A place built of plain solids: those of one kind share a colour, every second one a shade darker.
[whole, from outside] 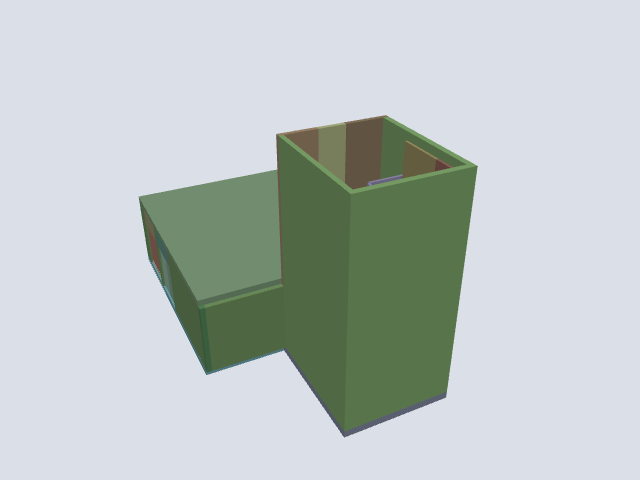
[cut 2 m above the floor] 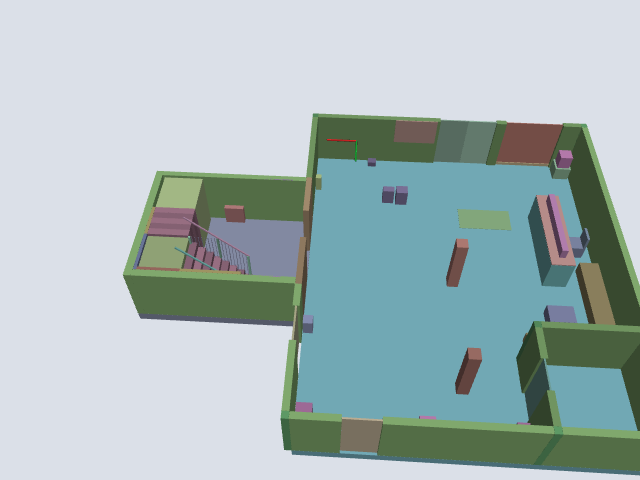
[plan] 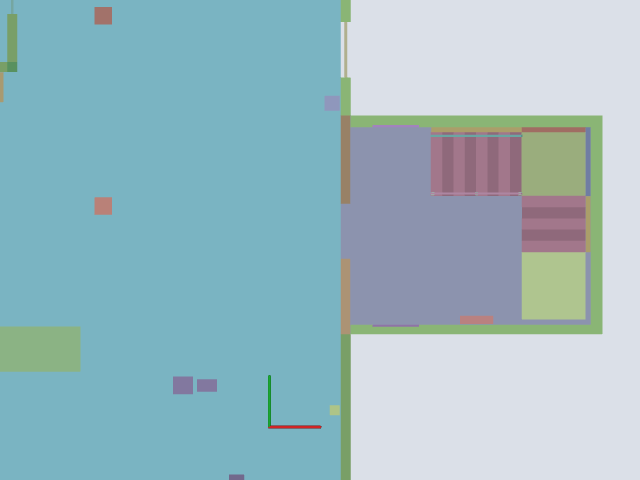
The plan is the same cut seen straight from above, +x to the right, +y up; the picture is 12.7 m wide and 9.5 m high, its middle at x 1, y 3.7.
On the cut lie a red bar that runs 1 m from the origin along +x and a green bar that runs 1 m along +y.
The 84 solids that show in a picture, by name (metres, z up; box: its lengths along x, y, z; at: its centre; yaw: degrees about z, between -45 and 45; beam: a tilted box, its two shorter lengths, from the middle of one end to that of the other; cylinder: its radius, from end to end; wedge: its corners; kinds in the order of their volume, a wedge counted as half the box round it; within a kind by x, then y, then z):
{
 "wall_1": {"box": [0.2, 8.3, 3.0], "at": [-8.09, 2.87, 1.5]},
 "wall_2": {"box": [0.2, 2.8, 3.0], "at": [-8.09, 8.62, 1.5]},
 "wall_3": {"box": [0.63, 0.2, 3.0], "at": [-7.67, -1.38, 1.5]},
 "wall_4": {"box": [2.8, 0.2, 3.0], "at": [-6.59, 7.12, 1.5]},
 "wall_5": {"box": [2.8, 0.2, 3.0], "at": [-6.59, 10.12, 1.5]},
 "wall_6": {"box": [0.35, 0.2, 3.0], "at": [-5.18, -1.38, 1.5]},
 "wall_7": {"box": [0.2, 0.95, 3.0], "at": [-5.09, 7.7, 1.5]},
 "wall_8": {"box": [0.2, 0.95, 3.0], "at": [-5.09, 9.55, 1.5]},
 "wall_9": {"box": [4.11, 0.2, 3.0], "at": [-2.94, 10.12, 1.5]},
 "wall_10": {"box": [4.42, 0.2, 3.0], "at": [-0.8, -1.38, 1.5]},
 "wall_11": {"box": [1.29, 0.2, 3.0], "at": [0.76, 10.12, 1.5]},
 "wall_12": {"box": [0.2, 3.11, 3.0], "at": [1.51, 0.28, 1.5]},
 "wall_13": {"box": [0.2, 0.75, 3.0], "at": [1.51, 6.54, 1.5]},
 "wall_14": {"box": [0.2, 2.01, 3.0], "at": [1.51, 9.02, 1.5]},
 "wall_15": {"box": [4.76, 0.19, 9.06], "at": [3.98, 1.93, 4.53]},
 "wall_16": {"box": [4.76, 0.23, 9.06], "at": [3.98, 6.05, 4.53]},
 "wall_17": {"box": [0.23, 4.33, 9.06], "at": [6.47, 4.0, 4.53]},
 "lobby_floor_slab_1": {"box": [9.6, 11.7, 0.3], "at": [-3.39, 4.37, -0.15]},
 "lobby_ceiling_slab_1": {"box": [9.6, 11.7, 0.25], "at": [-3.39, 4.37, 3.12]},
 "landing_slab_1": {"box": [1.26, 1.34, 3.17], "at": [5.62, 2.79, 1.58]},
 "landing_slab_2": {"box": [1.27, 1.26, 1.9], "at": [5.62, 5.2, 0.95]},
 "floor_slab_1": {"box": [5.18, 4.33, 0.3], "at": [4.0, 4.0, -0.15]},
 "tread_slab_1": {"box": [0.23, 1.26, 0.21], "at": [3.31, 5.2, 0.11]},
 "tread_slab_2": {"box": [0.23, 1.26, 0.42], "at": [3.53, 5.2, 0.21]},
 "tread_slab_3": {"box": [0.23, 1.26, 0.63], "at": [3.76, 5.2, 0.32]},
 "tread_slab_4": {"box": [0.23, 1.26, 0.84], "at": [3.98, 5.2, 0.42]},
 "tread_slab_5": {"box": [0.23, 1.26, 1.05], "at": [4.2, 5.2, 0.53]},
 "tread_slab_6": {"box": [0.23, 1.26, 1.26], "at": [4.43, 5.2, 0.63]},
 "tread_slab_7": {"box": [0.24, 1.26, 1.48], "at": [4.65, 5.2, 0.74]},
 "tread_slab_8": {"box": [0.23, 1.26, 1.69], "at": [4.88, 5.2, 0.84]},
 "tread_slab_9": {"box": [1.26, 0.23, 2.96], "at": [5.63, 3.57, 1.48]},
 "tread_slab_10": {"box": [1.26, 0.23, 2.75], "at": [5.63, 3.79, 1.37]},
 "tread_slab_11": {"box": [1.26, 0.23, 2.54], "at": [5.63, 4.02, 1.27]},
 "tread_slab_12": {"box": [1.26, 0.23, 2.32], "at": [5.63, 4.24, 1.16]},
 "tread_slab_13": {"box": [1.26, 0.23, 2.11], "at": [5.63, 4.46, 1.06]},
 "wall_cheek_1": {"box": [0.19, 1.5, 9.06], "at": [1.5, 2.58, 4.53]},
 "wall_cheek_2": {"box": [0.19, 1.75, 9.06], "at": [1.5, 5.29, 4.53]},
 "wall_wall_1": {"box": [1.79, 0.1, 8.73], "at": [4.1, 5.88, 4.37]},
 "wall_wall_2": {"box": [0.1, 1.11, 8.73], "at": [6.31, 4.01, 4.37]},
 "lobby_desk_body_1": {"box": [0.75, 3.0, 1.1], "at": [-6.57, 2.84, 0.55]},
 "wall_head_1": {"box": [0.19, 1.09, 6.95], "at": [1.5, 3.88, 5.59]},
 "lobby_seats_seat_1": {"box": [0.6, 2.4, 0.45], "at": [-7.69, 4.85, 0.22]},
 "lobby_seats_seat_2": {"box": [2.4, 0.6, 0.45], "at": [-6.46, 6.72, 0.22]},
 "wall_land_far_wall_1": {"box": [0.1, 1.36, 8.73], "at": [6.31, 5.25, 4.37]},
 "wall_land_wall_1": {"box": [1.26, 0.1, 8.73], "at": [5.63, 5.88, 4.37]},
 "lobby_column_shaft_1": {"box": [0.35, 0.35, 3.0], "at": [-3.29, 4.37, 1.5]},
 "lobby_column_shaft_2": {"box": [0.35, 0.35, 3.0], "at": [-3.29, 8.14, 1.5]},
 "wallpost_1": {"box": [0.2, 0.2, 3.0], "at": [-5.09, 7.12, 1.5]},
 "wallpost_2": {"box": [0.2, 0.2, 3.0], "at": [-5.09, 10.12, 1.5]},
 "wallpost_3": {"box": [0.2, 0.2, 3.0], "at": [1.51, -1.38, 1.5]},
 "wallpost_4": {"box": [0.2, 0.2, 3.0], "at": [1.51, 10.12, 1.5]},
 "lobby_planter_plant_1": {"box": [0.43, 0.43, 0.5], "at": [-7.67, -0.95, 0.75]},
 "lobby_planter_plant_2": {"box": [0.43, 0.43, 0.5], "at": [-2.13, 9.7, 0.75]},
 "lobby_planter_plant_3": {"box": [0.43, 0.43, 0.9], "at": [1.1, 9.7, 0.95]},
 "wall_head_lobby_entrance_1": {"box": [2.0, 0.2, 0.8], "at": [-4.01, -1.38, 2.6]},
 "wall_head_lobby_glazing_1": {"box": [2.0, 0.2, 0.8], "at": [-6.36, -1.38, 2.6]},
 "lobby_entrance_leaf_1": {"box": [1.0, 0.05, 2.2], "at": [-4.51, -1.38, 1.1]},
 "lobby_entrance_leaf_2": {"box": [1.0, 0.05, 2.2], "at": [-3.51, -1.38, 1.1]},
 "lobby_table_top_1": {"box": [0.8, 0.6, 0.42], "at": [-6.46, 5.67, 0.21]},
 "door_leaf_1": {"box": [0.92, 0.045, 2.09], "at": [2.5, 2.0, 1.05]},
 "door_leaf_2": {"box": [0.92, 0.045, 2.09], "at": [2.5, 5.95, 1.05]},
 "lobby_desk_screen_1": {"box": [0.19, 2.44, 0.35], "at": [-6.57, 2.84, 1.31]},
 "lobby_left_box_1": {"box": [0.4, 0.35, 0.6], "at": [-1.71, 0.82, 0.3]},
 "lobby_left_box_2": {"box": [0.4, 0.25, 0.6], "at": [-1.24, 0.82, 0.3]},
 "lobby_left_box_3": {"box": [0.3, 0.25, 0.2], "at": [-0.65, -1.06, 0.1]},
 "guard_panel_1": {"box": [0.1, 1.41, 1.08], "at": [3.1, 5.23, 6.88]},
 "lobby_planter_box_1": {"box": [0.55, 0.55, 0.5], "at": [-7.67, -0.95, 0.25]},
 "lobby_lift_leaf_1": {"box": [0.06, 1.1, 2.1], "at": [1.51, 7.46, 1.05]},
 "lobby_glazing_pane_1": {"box": [2.0, 0.03, 2.08], "at": [-6.36, -1.38, 1.16]},
 "lobby_desk_chair_seat_1": {"box": [0.5, 0.5, 0.48], "at": [-7.44, 2.84, 0.24]},
 "lobby_back_door_leaf_1": {"box": [1.0, 0.05, 2.1], "at": [-0.38, 10.12, 1.05]},
 "lobby_runner_top_1": {"box": [1.8, 0.9, 0.06], "at": [-4.64, 1.54, -0.02]},
 "lobby_office_door_leaf_1": {"box": [0.05, 0.9, 2.1], "at": [-5.09, 8.62, 1.05]},
 "lobby_desk_counter_1": {"box": [0.75, 3.0, 0.04], "at": [-6.57, 2.84, 1.12]},
 "furn_radiator_column_body_1": {"box": [0.66, 0.16, 0.7], "at": [4.1, 2.12, 0.35]},
 "lobby_board_panel_1": {"box": [1.5, 0.04, 1.2], "at": [-2.15, -1.26, 1.6]},
 "lobby_umbrella_stand_body_1": {"box": [0.3, 0.3, 0.55], "at": [1.24, 6.41, 0.27]},
 "lobby_extinguisher_body_1": {"box": [0.2, 0.2, 0.6], "at": [1.29, 0.33, 0.3]},
 "lobby_desk_chair_back_1": {"box": [0.08, 0.5, 0.47], "at": [-7.65, 2.84, 0.71]},
 "lobby_glazing_pane_rail_1": {"box": [2.0, 0.07, 0.12], "at": [-6.36, -1.38, 0.06]},
 "posts_1": {"box": [0.07, 0.07, 1.01], "at": [3.23, 4.62, 0.71]},
 "posts_2": {"box": [0.07, 0.07, 0.98], "at": [4.1, 4.62, 1.54]},
 "handrail_rail_1": {"beam": [0.045, 0.045], "from": [3.2, 5.76, 1.19], "to": [4.99, 5.76, 2.88]},
 "rail_top_1": {"beam": [0.044, 0.044], "from": [3.2, 4.62, 1.19], "to": [4.99, 4.62, 2.88]}
}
